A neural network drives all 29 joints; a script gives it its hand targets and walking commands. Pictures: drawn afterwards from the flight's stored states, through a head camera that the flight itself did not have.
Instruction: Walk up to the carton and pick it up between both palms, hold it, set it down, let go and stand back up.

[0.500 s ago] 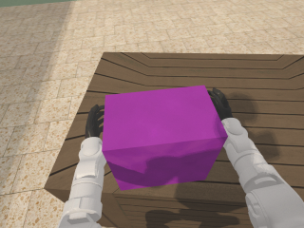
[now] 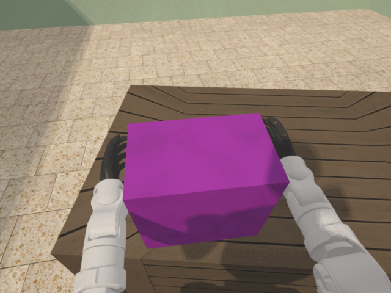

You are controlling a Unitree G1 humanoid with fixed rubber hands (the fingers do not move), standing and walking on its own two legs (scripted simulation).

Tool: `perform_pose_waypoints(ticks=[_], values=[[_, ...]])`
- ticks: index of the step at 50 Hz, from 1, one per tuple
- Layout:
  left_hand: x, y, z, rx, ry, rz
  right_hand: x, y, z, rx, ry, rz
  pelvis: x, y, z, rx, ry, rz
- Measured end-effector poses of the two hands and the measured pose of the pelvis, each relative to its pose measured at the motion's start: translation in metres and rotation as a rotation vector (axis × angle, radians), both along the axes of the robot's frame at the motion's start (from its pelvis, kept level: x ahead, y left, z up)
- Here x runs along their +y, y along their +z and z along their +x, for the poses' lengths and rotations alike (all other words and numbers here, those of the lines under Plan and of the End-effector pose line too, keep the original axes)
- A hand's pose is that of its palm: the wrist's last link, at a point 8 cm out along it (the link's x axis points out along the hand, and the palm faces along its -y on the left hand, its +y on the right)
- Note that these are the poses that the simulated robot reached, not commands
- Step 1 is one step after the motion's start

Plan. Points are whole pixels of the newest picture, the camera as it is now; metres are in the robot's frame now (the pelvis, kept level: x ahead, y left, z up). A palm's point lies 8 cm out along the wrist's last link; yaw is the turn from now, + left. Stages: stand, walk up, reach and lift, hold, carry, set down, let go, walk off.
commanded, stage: reach and lift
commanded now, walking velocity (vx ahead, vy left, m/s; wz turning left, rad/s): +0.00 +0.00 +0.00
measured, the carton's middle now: (199, 185) +0.34 +0.04 +0.05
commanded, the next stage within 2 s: none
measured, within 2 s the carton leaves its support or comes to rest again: neither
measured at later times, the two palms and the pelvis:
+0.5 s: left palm (110, 161) +0.33 +0.21 +0.13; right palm (292, 152) +0.37 -0.15 +0.14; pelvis -0.01 +0.02 +0.00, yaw -2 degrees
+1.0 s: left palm (109, 136) +0.34 +0.20 +0.19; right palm (309, 142) +0.34 -0.16 +0.19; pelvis -0.01 +0.03 +0.00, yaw -1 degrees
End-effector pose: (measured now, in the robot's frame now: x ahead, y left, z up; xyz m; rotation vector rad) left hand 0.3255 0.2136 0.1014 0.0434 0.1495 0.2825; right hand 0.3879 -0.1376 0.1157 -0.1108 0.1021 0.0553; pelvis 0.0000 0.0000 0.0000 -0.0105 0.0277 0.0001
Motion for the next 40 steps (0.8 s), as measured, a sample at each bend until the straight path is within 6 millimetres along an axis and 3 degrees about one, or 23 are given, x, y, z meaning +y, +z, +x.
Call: perform_pose_waypoints(ticks=[9,19,28,31,36,40], values=[[-0.003,0.009,0.005,0.062,-0.068,-0.009,-0.007,0.007,-0.016,0.055,-0.055,0.001,0.005,0.000,-0.006,-0.039,-0.009,0.002],[-0.003,0.049,0.010,0.000,-0.088,0.035,-0.008,0.036,-0.020,-0.014,-0.078,0.079,0.018,0.000,-0.011,-0.057,-0.024,0.002],[-0.002,0.025,0.007,0.112,-0.087,-0.029,-0.008,0.020,-0.022,0.079,-0.081,0.045,0.018,0.001,-0.013,-0.069,-0.030,0.007],[-0.001,0.035,0.007,0.046,-0.083,-0.037,-0.006,0.036,-0.023,0.011,-0.084,0.046,0.016,0.000,-0.013,-0.052,-0.026,0.002],[-0.003,0.069,0.013,-0.048,-0.092,-0.003,-0.008,0.073,-0.020,-0.086,-0.089,0.068,0.014,0.000,-0.011,-0.059,-0.016,0.000],[-0.008,0.071,0.016,0.025,-0.134,0.026,-0.015,0.071,-0.023,-0.026,-0.114,0.089,0.016,0.000,-0.008,-0.106,-0.017,0.006]])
